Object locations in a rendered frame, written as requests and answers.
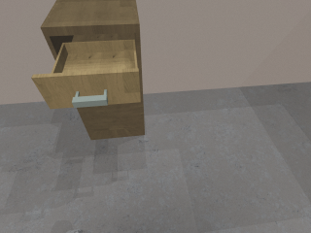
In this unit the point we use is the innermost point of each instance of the handle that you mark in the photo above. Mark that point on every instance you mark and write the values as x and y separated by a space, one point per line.
90 101

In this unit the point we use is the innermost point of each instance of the drawer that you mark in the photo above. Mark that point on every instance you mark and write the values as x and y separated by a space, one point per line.
90 67

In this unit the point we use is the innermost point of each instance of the cabinet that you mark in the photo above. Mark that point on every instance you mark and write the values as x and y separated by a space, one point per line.
72 21

